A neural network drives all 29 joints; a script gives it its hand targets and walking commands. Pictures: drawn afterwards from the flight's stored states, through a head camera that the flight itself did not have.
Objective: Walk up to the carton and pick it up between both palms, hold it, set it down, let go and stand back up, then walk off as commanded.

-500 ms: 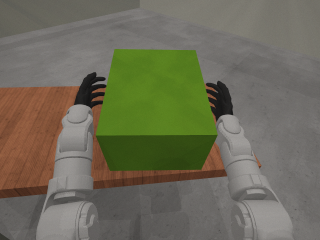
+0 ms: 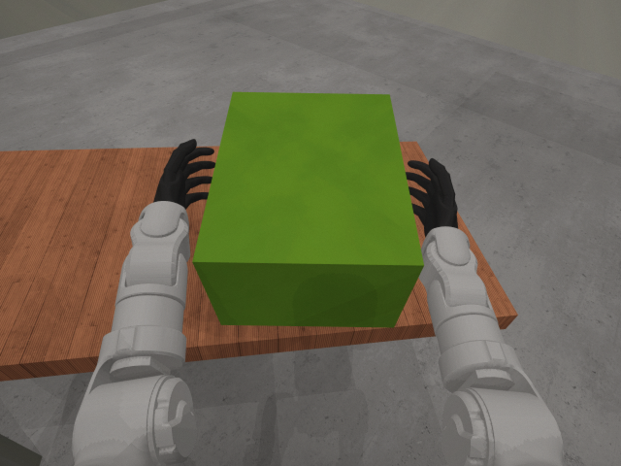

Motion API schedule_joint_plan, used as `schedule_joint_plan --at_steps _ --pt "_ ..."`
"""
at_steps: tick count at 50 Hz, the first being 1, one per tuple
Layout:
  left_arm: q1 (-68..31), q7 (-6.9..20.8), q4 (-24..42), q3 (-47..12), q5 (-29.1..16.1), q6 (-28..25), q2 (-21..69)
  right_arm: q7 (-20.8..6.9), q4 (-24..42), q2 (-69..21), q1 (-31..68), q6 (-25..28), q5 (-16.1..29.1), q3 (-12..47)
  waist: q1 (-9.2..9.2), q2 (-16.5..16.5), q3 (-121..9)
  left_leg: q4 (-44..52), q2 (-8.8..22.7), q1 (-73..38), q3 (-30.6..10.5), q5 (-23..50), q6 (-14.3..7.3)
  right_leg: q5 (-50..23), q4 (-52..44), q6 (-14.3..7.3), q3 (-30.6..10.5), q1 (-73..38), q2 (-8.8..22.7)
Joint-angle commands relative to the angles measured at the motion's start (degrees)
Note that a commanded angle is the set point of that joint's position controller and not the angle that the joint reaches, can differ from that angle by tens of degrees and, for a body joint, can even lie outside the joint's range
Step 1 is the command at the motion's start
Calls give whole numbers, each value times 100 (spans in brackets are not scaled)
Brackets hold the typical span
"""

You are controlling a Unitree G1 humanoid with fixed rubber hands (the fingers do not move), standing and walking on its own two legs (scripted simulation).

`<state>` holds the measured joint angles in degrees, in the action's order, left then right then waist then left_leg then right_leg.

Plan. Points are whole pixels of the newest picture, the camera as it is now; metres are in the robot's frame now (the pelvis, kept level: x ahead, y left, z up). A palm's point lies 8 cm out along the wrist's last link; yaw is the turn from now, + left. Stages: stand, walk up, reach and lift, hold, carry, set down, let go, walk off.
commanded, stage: set down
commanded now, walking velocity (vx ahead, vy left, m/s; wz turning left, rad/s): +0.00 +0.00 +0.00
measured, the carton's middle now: (309, 204) +0.48 -0.01 +0.09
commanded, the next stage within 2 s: none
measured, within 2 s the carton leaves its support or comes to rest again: neither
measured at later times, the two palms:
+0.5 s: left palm (180, 210) +0.42 +0.16 +0.12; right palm (435, 229) +0.39 -0.18 +0.12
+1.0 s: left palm (192, 211) +0.45 +0.16 +0.09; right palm (429, 232) +0.41 -0.18 +0.09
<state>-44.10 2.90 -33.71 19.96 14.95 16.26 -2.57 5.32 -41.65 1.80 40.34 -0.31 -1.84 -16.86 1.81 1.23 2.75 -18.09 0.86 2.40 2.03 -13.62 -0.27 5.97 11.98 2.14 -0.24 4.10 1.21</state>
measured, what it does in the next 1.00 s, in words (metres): stands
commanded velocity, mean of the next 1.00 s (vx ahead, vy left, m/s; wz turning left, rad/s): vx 0.00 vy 0.00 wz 0.00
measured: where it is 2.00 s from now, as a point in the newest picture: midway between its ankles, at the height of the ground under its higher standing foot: outside the picture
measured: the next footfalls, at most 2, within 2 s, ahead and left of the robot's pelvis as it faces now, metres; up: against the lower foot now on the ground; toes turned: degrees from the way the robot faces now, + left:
none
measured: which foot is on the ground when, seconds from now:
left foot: down 0.00-1.00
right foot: down 0.00-1.00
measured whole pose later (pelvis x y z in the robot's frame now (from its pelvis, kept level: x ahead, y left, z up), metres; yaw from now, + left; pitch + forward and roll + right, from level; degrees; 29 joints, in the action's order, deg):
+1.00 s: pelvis +0.02 +0.00 +0.00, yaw +0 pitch +2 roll -1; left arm -48.9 3.6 -50.1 25.2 15.6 5.3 -2.9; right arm 2.7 -42.9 -2.5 40.4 4.1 -12.9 -27.8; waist 1.8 0.7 3.0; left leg -18.1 0.9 5.7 2.0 -14.6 -0.3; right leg 7.7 13.4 2.3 -0.2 8.1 1.2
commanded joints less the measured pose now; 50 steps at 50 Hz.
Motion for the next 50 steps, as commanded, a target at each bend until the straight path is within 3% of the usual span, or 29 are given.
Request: schedule_joint_plan --at_steps 1,3,6,9,10,12,13,14,16,18,20,22,25,26,27,28,29,30,32,33,34,36,38,40,42,43,46,48,50 --pt "-3190 632 66 -1783 -388 -312 2770 -902 550 -2388 3711 457 -653 1280 -32 -417 -2918 -187 -25 -891 195 3622 678 -1246 206 -216 781 -945 -441" --pt "-3264 616 133 -1836 -473 -427 2748 -883 800 -2570 3807 579 -631 1455 -119 -335 -3161 -294 -34 -990 218 3965 668 -1687 312 -187 751 -1077 -406" --pt "-3229 743 -271 -1492 -317 -393 2513 -852 438 -2656 3647 437 -727 1234 -161 -291 -2578 -63 -94 -481 307 3181 546 -1422 242 -118 645 -1309 -323" --pt "-3621 640 -78 -1738 -378 -575 2766 -908 397 -2658 3688 564 -802 1187 -49 -415 -3134 -197 -28 -654 248 3598 664 -1555 334 -180 741 -1039 -403" --pt "-3485 634 -132 -1615 -351 -595 2718 -925 557 -2740 3786 616 -756 1336 -226 -344 -3202 -255 -54 -649 296 3759 640 -1705 364 -145 745 -1066 -396" --pt "-3569 679 -459 -1647 -369 -614 2623 -901 183 -2600 3580 561 -982 962 6 -343 -2735 -131 0 -592 232 3324 612 -1367 305 -172 722 -1074 -367" --pt "-3467 713 -510 -1490 -316 -617 2535 -890 94 -2643 3528 513 -991 966 -9 -320 -2668 -95 -57 -493 325 3172 574 -1392 325 -130 726 -1167 -367" --pt "-3608 720 -401 -1630 -344 -642 2673 -897 21 -2746 3365 521 -1045 893 149 -406 -2763 -87 -49 -510 305 3231 622 -1451 344 -146 791 -1095 -367" --pt "-3305 780 -762 -1254 -246 -582 2403 -878 252 -2687 3504 443 -1093 902 -114 -50 -2443 -26 -50 -304 306 3002 479 -1408 294 -112 639 -1271 -342" --pt "-3673 769 -742 -1293 -243 -685 2543 -921 331 -2746 3814 550 -1162 843 -76 -259 -2806 31 -48 -203 306 2804 524 -1245 373 -107 705 -1311 -336" --pt "-3658 725 -824 -1200 -176 -787 2480 -966 241 -2816 3715 601 -1196 763 -176 -313 -2799 -20 -43 -178 321 2958 542 -1242 384 -131 694 -1183 -354" --pt "-3746 726 -865 -1253 -173 -843 2453 -970 0 -2835 3679 582 -1294 595 -51 -425 -2642 10 -61 -292 403 2787 524 -1222 370 -119 727 -1062 -331" --pt "-3900 766 -1036 -1035 -182 -903 2277 -991 -112 -2906 3566 452 -1399 454 -62 -357 -2554 166 -87 129 389 2211 412 -1078 396 -82 644 -1158 -271" --pt "-3909 749 -1148 -1062 -190 -930 2428 -1039 -86 -2796 3793 500 -1456 399 -68 -468 -2533 135 -1 26 347 2286 485 -794 387 -127 712 -962 -313" --pt "-3964 713 -1031 -1061 -189 -999 2435 -1051 67 -2958 3827 561 -1500 461 -154 -341 -2766 103 -8 175 364 2490 474 -1083 472 -133 660 -1233 -304" --pt "-3968 726 -1276 -1055 -126 -992 2348 -1038 -193 -2869 3669 504 -1583 236 -29 -422 -2462 152 -26 111 377 2233 466 -880 426 -136 702 -1062 -297" --pt "-3855 715 -1219 -1104 -168 -978 2485 -1063 59 -2844 3768 609 -1561 431 -47 -335 -2680 93 12 -22 364 2640 523 -1205 493 -137 772 -1165 -345" --pt "-3762 712 -1329 -1001 -122 -1034 2384 -1071 170 -2797 3820 613 -1619 449 -151 -280 -2726 59 13 26 384 2627 495 -1171 447 -115 723 -1150 -330" --pt "-3802 703 -1417 -876 -85 -1136 2320 -1075 37 -3016 3595 590 -1660 404 -169 -191 -2803 22 -49 108 458 2614 431 -1452 439 -93 640 -1198 -254" --pt "-3717 751 -1360 -758 -21 -1100 2124 -1046 -40 -3022 3508 526 -1518 498 -268 -317 -2452 60 -107 256 484 2480 376 -1449 477 -69 541 -1331 -246" --pt "-3824 736 -1395 -894 -85 -1091 2294 -1045 51 -2953 3649 583 -1619 367 -95 -324 -2694 96 -56 280 389 2505 415 -1379 514 -76 645 -1350 -272" --pt "-3974 730 -1325 -743 -43 -1208 2161 -1068 -50 -3126 3591 570 -1587 371 -223 -266 -2616 114 -70 385 455 2402 387 -1373 498 -67 620 -1254 -255" --pt "-3961 737 -1491 -805 -126 -1213 2196 -1056 143 -2994 3732 614 -1684 382 -132 -217 -2828 54 -60 451 437 2568 358 -1748 621 -37 594 -1318 -240" --pt "-3902 698 -1471 -830 -93 -1365 2303 -1054 186 -3045 3758 682 -1688 415 -176 -223 -3239 -24 -62 356 399 2776 397 -1925 640 -63 567 -1330 -251" --pt "-4119 623 -1254 -1195 -197 -1469 2463 -1037 -225 -3119 3448 760 -1780 308 74 -438 -3470 -183 13 13 351 3346 535 -2031 665 -78 709 -1007 -309" --pt "-4023 681 -1504 -1029 -152 -1486 2365 -1032 -2 -3068 3604 766 -1834 263 -2 -375 -3210 -162 -12 133 366 3170 504 -1825 621 -108 650 -1100 -300" --pt "-3661 742 -1604 -817 -16 -1347 2216 -1022 -241 -3042 3306 648 -1733 316 -133 -294 -2846 -75 11 242 398 3187 465 -1776 556 -90 640 -1184 -296" --pt "-4002 703 -1518 -967 -113 -1467 2339 -1048 -167 -3062 3566 787 -1731 303 -109 -506 -3138 -228 8 105 406 3354 525 -1808 606 -49 665 -868 -289" --pt "-3971 717 -1756 -861 -65 -1551 2246 -1013 -113 -3120 3548 789 -1829 294 -148 -261 -3293 -207 -24 259 419 3251 455 -1992 665 -36 606 -1020 -264"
